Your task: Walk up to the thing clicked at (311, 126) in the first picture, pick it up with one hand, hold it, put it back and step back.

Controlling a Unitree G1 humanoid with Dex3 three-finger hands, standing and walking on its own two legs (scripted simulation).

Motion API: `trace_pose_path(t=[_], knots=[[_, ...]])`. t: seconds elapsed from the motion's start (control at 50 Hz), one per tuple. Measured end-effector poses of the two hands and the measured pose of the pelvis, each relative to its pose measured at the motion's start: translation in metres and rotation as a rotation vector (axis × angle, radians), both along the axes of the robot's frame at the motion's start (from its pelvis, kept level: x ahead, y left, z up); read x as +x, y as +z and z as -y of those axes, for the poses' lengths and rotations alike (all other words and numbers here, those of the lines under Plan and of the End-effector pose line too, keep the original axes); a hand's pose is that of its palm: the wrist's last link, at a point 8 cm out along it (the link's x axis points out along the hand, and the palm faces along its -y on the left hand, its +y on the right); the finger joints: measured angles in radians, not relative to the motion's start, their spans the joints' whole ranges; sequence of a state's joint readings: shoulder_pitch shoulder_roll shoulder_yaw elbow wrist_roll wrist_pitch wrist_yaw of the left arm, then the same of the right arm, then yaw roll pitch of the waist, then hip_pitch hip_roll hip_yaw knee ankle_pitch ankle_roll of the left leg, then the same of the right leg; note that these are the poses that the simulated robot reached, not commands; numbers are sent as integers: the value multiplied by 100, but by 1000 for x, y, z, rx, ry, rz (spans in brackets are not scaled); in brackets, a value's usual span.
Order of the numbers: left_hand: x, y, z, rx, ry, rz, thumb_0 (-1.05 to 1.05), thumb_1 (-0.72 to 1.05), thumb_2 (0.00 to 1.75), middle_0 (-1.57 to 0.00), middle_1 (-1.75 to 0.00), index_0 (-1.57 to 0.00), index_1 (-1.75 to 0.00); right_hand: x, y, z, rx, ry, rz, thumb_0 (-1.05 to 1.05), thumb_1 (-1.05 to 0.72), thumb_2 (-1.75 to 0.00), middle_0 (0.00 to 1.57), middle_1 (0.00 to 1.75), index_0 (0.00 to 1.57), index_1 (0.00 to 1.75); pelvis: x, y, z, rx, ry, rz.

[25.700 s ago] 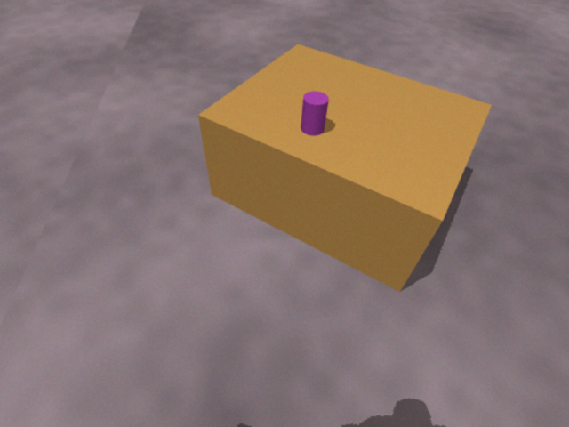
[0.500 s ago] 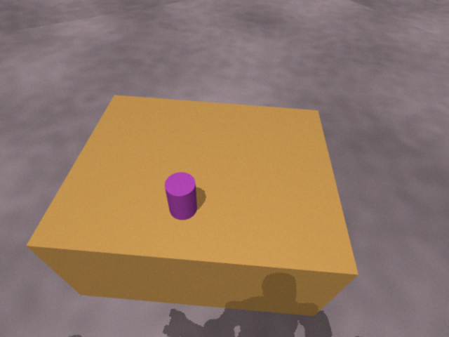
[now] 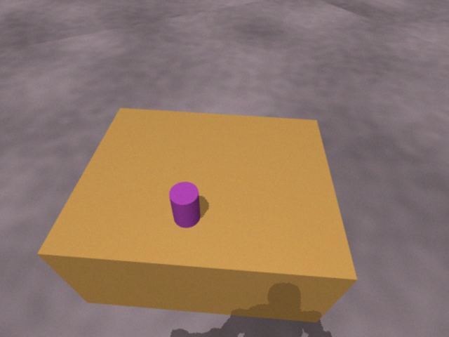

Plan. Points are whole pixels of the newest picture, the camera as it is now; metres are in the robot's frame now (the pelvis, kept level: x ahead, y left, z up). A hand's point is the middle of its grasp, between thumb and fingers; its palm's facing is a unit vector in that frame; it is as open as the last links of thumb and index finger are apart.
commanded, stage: stand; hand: left
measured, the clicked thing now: (185, 205) +0.56 +0.13 -0.27
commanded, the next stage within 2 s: step back in 1.58 s
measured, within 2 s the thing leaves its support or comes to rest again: neither
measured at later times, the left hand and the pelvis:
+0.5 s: hand out of the picture +0.06 +0.23 -0.16, palm faces -0.03 -0.94 -0.34, open 7.4 cm; pelvis +0.01 -0.01 +0.00, yaw -1 degrees
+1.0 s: hand out of the picture +0.10 +0.22 -0.15, palm faces -0.03 -0.94 -0.34, open 7.4 cm; pelvis +0.02 -0.02 +0.00, yaw -1 degrees
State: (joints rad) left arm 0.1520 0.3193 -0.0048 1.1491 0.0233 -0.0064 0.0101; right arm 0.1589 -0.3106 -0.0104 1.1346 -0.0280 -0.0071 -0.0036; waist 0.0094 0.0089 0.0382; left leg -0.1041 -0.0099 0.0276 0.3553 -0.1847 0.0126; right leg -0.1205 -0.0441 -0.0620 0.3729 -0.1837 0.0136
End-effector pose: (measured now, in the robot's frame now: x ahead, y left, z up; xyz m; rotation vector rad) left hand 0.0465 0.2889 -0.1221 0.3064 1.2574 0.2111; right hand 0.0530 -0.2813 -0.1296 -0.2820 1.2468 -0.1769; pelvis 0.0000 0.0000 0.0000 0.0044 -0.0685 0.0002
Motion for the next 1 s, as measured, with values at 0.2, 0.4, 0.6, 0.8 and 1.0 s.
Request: trace_pose_path(t=[0.2,0.4,0.6,0.8,1.0], knots=[[-4,2,3,9,4,-30,1,90,90,-20,-30,-20,-30,0,0,10,-4,-8,-15,0,-90,-89,20,30,20,30,0,1,6,0,-3,-7],[2,1,11,3,0,-44,1,90,90,-20,-30,-20,-30,1,1,19,-8,-13,-37,0,-90,-89,20,30,20,30,5,2,12,-1,-9,-16],[24,4,17,0,-14,-17,1,90,90,-20,-30,-20,-30,11,1,24,-8,-19,-22,0,-90,-89,20,30,20,30,12,3,17,0,-16,-19],[42,6,21,1,-27,14,1,90,90,-20,-30,-20,-30,18,3,30,-10,-23,-7,0,-90,-89,20,30,20,30,16,3,21,-2,-22,-21],[48,7,22,3,-30,14,1,90,90,-20,-30,-20,-30,16,4,34,-14,-28,-19,0,-90,-89,20,30,20,30,18,3,24,-2,-26,-26]])
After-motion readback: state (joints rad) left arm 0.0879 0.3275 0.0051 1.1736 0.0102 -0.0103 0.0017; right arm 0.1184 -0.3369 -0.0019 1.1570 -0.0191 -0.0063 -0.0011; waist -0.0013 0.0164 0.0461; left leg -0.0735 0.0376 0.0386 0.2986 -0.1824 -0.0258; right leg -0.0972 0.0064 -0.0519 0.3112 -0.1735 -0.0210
